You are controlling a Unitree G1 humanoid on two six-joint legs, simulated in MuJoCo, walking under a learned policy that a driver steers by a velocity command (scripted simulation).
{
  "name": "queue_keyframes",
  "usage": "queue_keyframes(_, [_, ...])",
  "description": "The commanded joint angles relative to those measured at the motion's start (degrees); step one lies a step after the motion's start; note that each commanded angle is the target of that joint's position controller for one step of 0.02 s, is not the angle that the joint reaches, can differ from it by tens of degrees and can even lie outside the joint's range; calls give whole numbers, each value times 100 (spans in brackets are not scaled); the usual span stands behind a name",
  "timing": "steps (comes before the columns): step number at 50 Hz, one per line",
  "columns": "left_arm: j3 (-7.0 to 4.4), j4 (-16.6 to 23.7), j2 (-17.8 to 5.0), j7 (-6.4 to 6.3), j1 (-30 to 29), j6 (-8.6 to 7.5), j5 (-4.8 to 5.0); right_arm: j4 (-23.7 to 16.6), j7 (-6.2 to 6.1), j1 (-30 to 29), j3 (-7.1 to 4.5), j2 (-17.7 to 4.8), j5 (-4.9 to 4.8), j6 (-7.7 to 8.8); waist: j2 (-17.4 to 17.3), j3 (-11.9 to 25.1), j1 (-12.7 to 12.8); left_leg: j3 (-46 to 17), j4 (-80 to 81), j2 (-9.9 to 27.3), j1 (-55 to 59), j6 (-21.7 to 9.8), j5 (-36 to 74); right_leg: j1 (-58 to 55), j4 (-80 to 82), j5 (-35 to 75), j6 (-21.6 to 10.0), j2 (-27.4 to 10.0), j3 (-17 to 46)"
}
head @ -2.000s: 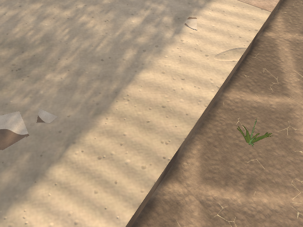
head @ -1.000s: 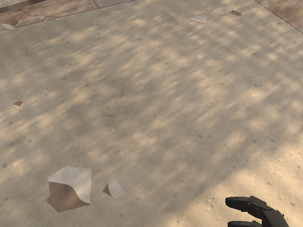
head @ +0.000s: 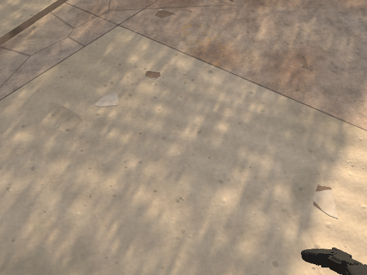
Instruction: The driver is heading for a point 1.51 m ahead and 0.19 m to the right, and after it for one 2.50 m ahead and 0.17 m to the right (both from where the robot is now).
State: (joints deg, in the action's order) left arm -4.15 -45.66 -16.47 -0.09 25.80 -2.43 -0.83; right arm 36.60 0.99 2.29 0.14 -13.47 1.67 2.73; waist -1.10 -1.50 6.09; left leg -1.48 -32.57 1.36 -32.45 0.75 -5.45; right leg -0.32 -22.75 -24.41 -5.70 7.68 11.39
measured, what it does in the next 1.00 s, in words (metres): walks ahead, turning right: left foot, then right foot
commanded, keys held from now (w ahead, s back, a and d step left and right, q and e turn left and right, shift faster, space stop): w+e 0.56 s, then w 0.44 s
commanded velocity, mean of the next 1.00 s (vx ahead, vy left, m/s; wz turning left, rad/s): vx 0.50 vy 0.00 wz -0.45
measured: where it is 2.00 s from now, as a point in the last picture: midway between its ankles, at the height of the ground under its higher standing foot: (290, 150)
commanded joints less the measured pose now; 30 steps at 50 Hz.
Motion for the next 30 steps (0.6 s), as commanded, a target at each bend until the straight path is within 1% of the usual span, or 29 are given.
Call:
queue_keyframes(1, [-202, 476, -890, 41, -493, -146, 32, 40, -161, 1627, -406, -1117, 70, 228, 154, 1056, -1214, -189, 520, 122, 3037, -371, -311, 1115, -2038, 4179, -120, -825, 528])
queue_keyframes(2, [-55, 691, -338, 52, -237, -180, 167, 7, -260, 2408, -516, -1604, 228, 244, -716, 1989, -1354, -1987, 746, 1729, 4491, -722, -1493, 2187, -3822, 1875, 49, -338, -82])
queue_keyframes(3, [-39, 874, -389, 56, 188, -148, 145, -4, -228, 2058, -582, -1826, 171, 155, -1936, 2284, -875, -4514, 1604, 2514, 4746, -1273, -1798, 3439, -4835, -741, 127, 116, -500])
queue_keyframes(4, [-68, 644, -643, 10, 97, -34, -23, -104, -202, 1615, -500, -1269, 116, 86, -874, 1460, -763, -4094, 1595, 2371, 4048, -1313, -2602, 3856, -5369, -307, 122, -400, -464])
queue_keyframes(5, [-55, 643, -612, 70, -324, 5, -98, -111, -184, 1341, -379, -787, 58, 79, -221, 760, -791, -3150, 1668, 2045, 3289, -1211, -2525, 3844, -5235, 154, 149, -597, -571])
queue_keyframes(6, [-42, 671, -507, 128, -496, 42, -93, -40, -172, 1223, -325, -613, 49, 87, -140, 387, -691, -2323, 1838, 1734, 2742, -1032, -1899, 3702, -4914, 386, 183, -771, -614])
queue_keyframes(7, [-39, 722, -461, 187, -585, 102, -142, 70, -185, 1265, -316, -606, 31, 128, -403, 226, -630, -1758, 1944, 1530, 2437, -949, -1330, 3593, -4703, 455, 228, -906, -642])
queue_keyframes(8, [-25, 677, -418, 235, -533, 177, -167, 153, -173, 1298, -329, -626, 4, 176, -476, 149, -577, -1306, 2043, 1386, 2220, -905, -836, 3444, -4660, 529, 268, -956, -703])
queue_keyframes(9, [-17, 703, -385, 269, -531, 227, -166, 215, -146, 1385, -344, -653, -27, 238, -530, 184, -549, -1065, 2094, 1378, 2174, -935, -406, 3403, -4650, 633, 287, -955, -744])
queue_keyframes(11, [-7, 822, -355, 311, -794, 272, -161, 323, -101, 1487, -377, -703, -73, 323, -476, 141, -529, -668, 2264, 1427, 2222, -1020, 20, 3645, -4518, 918, 332, -1027, -731])
queue_keyframes(12, [1, 883, -342, 325, -967, 285, -161, 368, -93, 1526, -392, -733, -69, 339, -431, 103, -542, -498, 2354, 1449, 2275, -1051, 39, 3810, -4420, 1090, 363, -1064, -727])
queue_keyframes(14, [19, 996, -310, 341, -1309, 296, -159, 472, -90, 1628, -410, -767, -51, 337, -382, -10, -591, -132, 2451, 1433, 2411, -1058, 151, 4100, -4084, 1451, 427, -1120, -756])
queue_keyframes(15, [33, 1041, -279, 352, -1469, 294, -143, 521, -85, 1680, -418, -784, -45, 330, -373, -54, -621, 62, 2460, 1394, 2480, -1030, 244, 4164, -3842, 1639, 441, -1134, -804])
queue_keyframes(17, [76, 1124, -197, 388, -1804, 277, -128, 601, -77, 1748, -435, -824, -40, 315, -358, -113, -695, 453, 2415, 1304, 2576, -943, 430, 4093, -3239, 2020, 435, -1155, -958])
queue_keyframes(19, [120, 1236, -121, 443, -2193, 253, -118, 673, -85, 1852, -457, -892, -46, 301, -371, -193, -810, 738, 2381, 1301, 2656, -877, 507, 3895, -2574, 2233, 380, -1173, -1166])
queue_keyframes(21, [138, 1356, -111, 493, -2526, 240, -117, 752, -112, 1991, -488, -986, -41, 267, -386, -291, -918, 910, 2356, 1381, 2847, -816, 610, 3732, -2067, 2065, 274, -1158, -1411])
queue_keyframes(23, [134, 1447, -135, 504, -2721, 236, -139, 853, -139, 2158, -514, -1069, -43, 199, -394, -348, -999, 1074, 2158, 1451, 3182, -749, 1009, 3603, -1691, 1684, 132, -1063, -1638])
queue_keyframes(24, [123, 1478, -155, 494, -2744, 235, -161, 905, -155, 2226, -526, -1124, -42, 155, -408, -331, -1002, 1165, 1950, 1487, 3364, -712, 1485, 3489, -1540, 1407, 39, -963, -1751])
queue_keyframes(25, [101, 1473, -182, 466, -2660, 234, -184, 947, -171, 2255, -538, -1202, -41, 114, -447, -242, -941, 1303, 1566, 1496, 3512, -668, 2442, 3233, -1408, 1074, -72, -789, -1872])
queue_keyframes(26, [63, 1416, -234, 423, -2406, 224, -206, 985, -188, 2279, -554, -1304, -41, 74, -506, -32, -806, 1431, 954, 1501, 3620, -634, 3552, 2827, -1309, 751, -194, -547, -1982])
queue_keyframes(27, [-2, 1240, -319, 369, -1775, 178, -228, 995, -197, 2261, -558, -1375, -57, 27, -448, 353, -502, 1561, -44, 1452, 3558, -597, 4180, 2096, -1056, 678, -345, -267, -2020])
queue_keyframes(28, [-113, 889, -495, 287, -722, 124, -276, 925, -199, 2191, -529, -1332, -70, 3, -142, 981, -21, 1700, -1458, 1298, 2872, -440, 3599, 657, -690, 912, -530, -187, -1803])
queue_keyframes(29, [-290, 835, -1133, 197, -158, 114, -299, 561, -122, 2309, -375, -803, -144, 29, 924, 1729, 99, 1684, -3381, 893, 758, -155, 777, -1301, -373, -309, -1065, -1784, 543])
queue_keyframes(30, [-373, 960, -1518, 139, -226, 144, -63, 227, -61, 1947, -376, -742, -44, 68, 1414, 2075, -12, 838, -4724, -96, -751, 69, -2578, -1830, 570, 517, -1583, -2894, 3286])
Velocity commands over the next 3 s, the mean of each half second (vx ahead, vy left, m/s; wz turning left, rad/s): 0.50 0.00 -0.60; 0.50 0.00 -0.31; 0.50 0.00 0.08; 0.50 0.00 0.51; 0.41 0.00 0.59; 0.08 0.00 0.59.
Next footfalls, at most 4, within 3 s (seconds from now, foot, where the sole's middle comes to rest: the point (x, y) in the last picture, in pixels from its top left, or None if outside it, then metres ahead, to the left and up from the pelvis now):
0.02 left None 0.19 0.13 -0.76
0.56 right None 0.39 -0.16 -0.76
1.10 left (249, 198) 0.76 -0.14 -0.76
1.60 right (318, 170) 0.92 -0.43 -0.76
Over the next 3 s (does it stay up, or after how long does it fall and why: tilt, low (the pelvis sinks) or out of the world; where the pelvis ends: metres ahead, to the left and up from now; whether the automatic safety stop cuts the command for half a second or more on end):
stays up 1.33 -0.30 0.01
